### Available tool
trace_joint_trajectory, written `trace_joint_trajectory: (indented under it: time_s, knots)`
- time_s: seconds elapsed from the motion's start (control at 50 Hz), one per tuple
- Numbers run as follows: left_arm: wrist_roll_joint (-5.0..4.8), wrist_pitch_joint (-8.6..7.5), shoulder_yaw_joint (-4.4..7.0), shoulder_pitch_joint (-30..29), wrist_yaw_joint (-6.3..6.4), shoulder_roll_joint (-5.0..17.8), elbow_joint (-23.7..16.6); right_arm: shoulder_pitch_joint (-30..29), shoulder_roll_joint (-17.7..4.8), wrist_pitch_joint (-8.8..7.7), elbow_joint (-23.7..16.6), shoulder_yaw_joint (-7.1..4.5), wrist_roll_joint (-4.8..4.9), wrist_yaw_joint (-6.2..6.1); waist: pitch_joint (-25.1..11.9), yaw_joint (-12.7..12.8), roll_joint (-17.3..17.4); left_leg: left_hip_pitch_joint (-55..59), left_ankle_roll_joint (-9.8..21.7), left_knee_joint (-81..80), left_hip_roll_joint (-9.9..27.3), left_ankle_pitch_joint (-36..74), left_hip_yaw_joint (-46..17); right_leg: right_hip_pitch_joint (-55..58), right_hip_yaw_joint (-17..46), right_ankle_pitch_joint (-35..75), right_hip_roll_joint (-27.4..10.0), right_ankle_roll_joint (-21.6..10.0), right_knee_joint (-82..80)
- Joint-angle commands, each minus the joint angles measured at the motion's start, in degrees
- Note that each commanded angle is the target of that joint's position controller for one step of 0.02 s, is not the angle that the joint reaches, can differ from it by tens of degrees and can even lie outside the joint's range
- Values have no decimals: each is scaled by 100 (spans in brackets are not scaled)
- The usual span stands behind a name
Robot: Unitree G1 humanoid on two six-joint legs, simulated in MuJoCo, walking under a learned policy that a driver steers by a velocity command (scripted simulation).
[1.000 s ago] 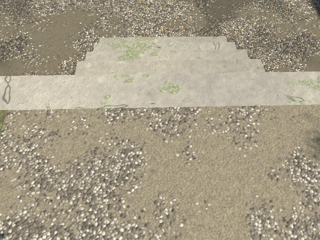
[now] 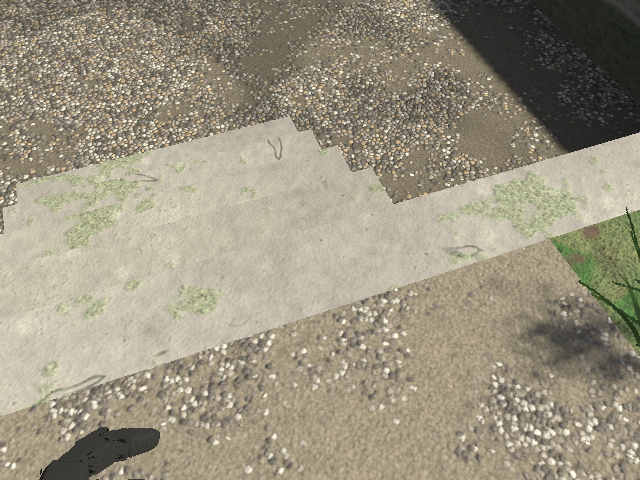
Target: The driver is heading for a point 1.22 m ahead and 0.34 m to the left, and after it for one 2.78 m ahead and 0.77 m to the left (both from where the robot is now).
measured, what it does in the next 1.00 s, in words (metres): walks ahead, turning left: left foot, then right foot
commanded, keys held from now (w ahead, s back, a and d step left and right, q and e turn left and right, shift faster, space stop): w+q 0.82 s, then w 0.18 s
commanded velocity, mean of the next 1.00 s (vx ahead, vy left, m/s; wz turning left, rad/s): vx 0.50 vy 0.00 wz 0.50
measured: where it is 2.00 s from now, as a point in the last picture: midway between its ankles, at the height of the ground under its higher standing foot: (171, 305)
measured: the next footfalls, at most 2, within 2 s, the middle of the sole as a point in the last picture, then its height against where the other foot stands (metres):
left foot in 0.42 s outside the picture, level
right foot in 0.92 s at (274, 371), level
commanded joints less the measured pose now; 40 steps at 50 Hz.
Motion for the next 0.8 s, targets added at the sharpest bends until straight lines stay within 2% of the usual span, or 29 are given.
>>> trace_joint_trajectory:
  time_s: [0.02, 0.04, 0.06, 0.08, 0.14, 0.2, 0.24, 0.3, 0.34, 0.38, 0.4, 0.42, 0.44, 0.46, 0.48, 0.5, 0.52, 0.54, 0.56, 0.6, 0.64, 0.72, 0.76, 0.8]
  knots:
    - [0, 11, 265, 1342, 63, 702, 168, -592, -723, -146, -678, -191, 46, -26, -610, 855, -703, -2923, 80, 1574, 377, 687, -101, 2815, 2300, -548, -1856, -972, -1688]
    - [38, -5, 238, 1094, 51, 555, 203, -685, -638, -100, -691, -202, -22, -11, -330, 706, -740, -2775, 58, 1353, 490, 989, -89, 2353, 1814, -82, -1632, -937, -1867]
    - [84, -40, 238, 953, 60, 507, 244, -615, -514, -42, -666, -194, -18, 22, -240, 564, -865, -2505, 46, 1272, 579, 1209, -90, 2036, 1424, 267, -1515, -901, -2034]
    - [86, -87, 254, 889, 69, 475, 296, -591, -394, 7, -651, -177, -7, 42, -190, 496, -834, -2402, 29, 1239, 585, 1322, -49, 1870, 1163, 638, -1474, -922, -2146]
    - [64, -179, 322, 853, 106, 615, 480, -883, -261, 93, -810, -153, -59, 57, 68, 402, -519, -2663, -70, 846, 589, 1668, -80, 1698, 565, 1549, -1553, -1002, -2343]
    - [56, -158, 357, 851, 152, 769, 609, -1338, -194, 50, -984, -94, -78, 147, 225, 497, -425, -2597, -54, -269, 548, 2549, 60, 1711, -37, 1670, -1426, -920, -2438]
    - [23, -131, 385, 964, 183, 909, 692, -1809, -150, 17, -1137, -46, -87, 243, 350, 673, -329, -2442, 27, -949, 476, 2965, 323, 1765, -325, 1701, -1430, -858, -2473]
    - [-65, -43, 439, 1232, 201, 1112, 854, -2318, -192, 15, -1404, -33, -70, 360, 473, 820, -243, -2479, 216, -1570, 409, 2907, 541, 2281, -562, 1914, -1589, -748, -2352]
    - [-110, 44, 474, 1304, 210, 1241, 917, -2463, -305, 27, -1558, -76, -72, 417, 414, 779, -286, -2351, 392, -1810, 242, 2553, 753, 2659, -740, 2748, -1658, -635, -1996]
    - [-144, 138, 526, 1312, 248, 1446, 916, -2169, -538, 76, -1596, -198, -92, 424, 9, 516, -514, -1641, 628, -1822, -176, 1951, 1105, 2907, -923, 4642, -1628, -508, -1109]
    - [-162, 193, 537, 1282, 267, 1501, 899, -1567, -742, 106, -1482, -319, -84, 403, -360, 155, -544, -842, 787, -1911, -440, 1794, 1239, 2816, -1020, 5246, -1544, -431, -192]
    - [-172, 206, 485, 1252, 289, 1399, 864, -624, -1042, 145, -1258, -503, -63, 326, -844, -360, -411, 625, 1012, -2214, -634, 2078, 1159, 2136, -1138, 4914, -1341, -245, 1107]
    - [51, 162, 309, 1526, 280, 898, 747, -9, -1547, 222, -1131, -642, -23, 193, -1342, -375, 687, 2310, 1378, -2248, 397, 2339, -465, 550, -1129, 1552, -929, 18, 3046]
    - [65, -8, 127, 1829, 191, 457, 432, -398, -1848, 127, -1365, -616, -36, 225, -2188, 213, 1688, 3712, 2582, -3352, 1653, 911, -3967, -1516, -76, -2268, 297, 271, 4918]
    - [-117, -176, 267, 1137, 115, 1128, 367, -348, -1314, 47, -1452, -475, -75, 298, -2246, -240, 679, 3590, 2287, -3882, 1652, 538, -4026, -2039, 825, -1969, -7, 157, 5110]
    - [-261, -247, 267, 780, 84, 1144, 219, -509, -1114, -18, -1389, -411, -118, 303, -1405, -144, 451, 2899, 2037, -3908, 1479, 746, -3221, -2254, 724, -1519, -205, 43, 4812]
    - [-168, -271, 226, 729, 133, 1003, 237, -854, -1000, -60, -1394, -374, -109, 301, -831, 157, -169, 1974, 1859, -3904, 1225, 1423, -2570, -2054, 702, -1104, -470, 37, 4268]
    - [-44, -242, 253, 770, 174, 1014, 294, -1164, -826, -78, -1444, -324, -136, 278, -627, 363, -174, 1345, 1754, -3930, 1003, 2027, -2082, -1688, 720, -854, -647, 69, 3768]
    - [-9, -177, 268, 892, 171, 1018, 333, -1332, -778, -87, -1519, -293, -209, 245, -540, 525, 18, 900, 1734, -4037, 867, 2417, -1864, -1345, 743, -673, -727, 115, 3605]
    - [66, -65, 256, 977, 186, 915, 387, -1376, -770, -114, -1481, -293, -194, 192, -474, 609, 58, 451, 1791, -4177, 741, 2982, -1554, -1145, 625, -496, -714, 300, 3230]
    - [109, -2, 213, 705, 212, 779, 310, -1206, -866, -112, -1377, -318, -174, 108, -332, 550, 37, 146, 1773, -4211, 599, 3297, -1224, -1185, 525, -86, -632, 482, 2654]
    - [94, -20, 101, -199, 170, 547, 106, -910, -925, -20, -1211, -336, -128, -21, -163, 224, 269, -87, 1411, -4046, 232, 2785, -894, -901, 469, 1379, -318, 592, 889]
    - [42, -57, 89, -487, 125, 552, 40, -744, -986, 7, -1120, -361, -114, -36, -132, 96, 338, -141, 1304, -3967, 243, 2475, -1016, -590, 447, 1711, -138, 570, 362]
    - [4, -101, 135, -620, 82, 669, -27, -606, -949, 24, -1036, -365, -79, -18, -114, 62, 418, 39, 1279, -3712, 348, 2338, -1302, -450, 541, 1625, -74, 495, 82]
Over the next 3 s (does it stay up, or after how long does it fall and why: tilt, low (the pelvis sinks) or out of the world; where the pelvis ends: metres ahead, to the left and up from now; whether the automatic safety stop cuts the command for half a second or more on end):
stays up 1.14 0.32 -0.20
